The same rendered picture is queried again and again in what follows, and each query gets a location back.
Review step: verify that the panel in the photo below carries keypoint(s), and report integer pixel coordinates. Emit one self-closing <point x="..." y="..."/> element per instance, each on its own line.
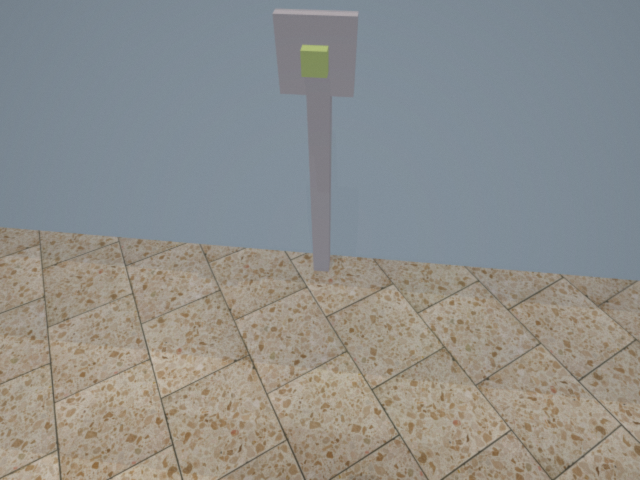
<point x="338" y="30"/>

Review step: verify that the button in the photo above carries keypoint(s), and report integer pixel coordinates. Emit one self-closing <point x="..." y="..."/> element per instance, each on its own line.
<point x="314" y="61"/>

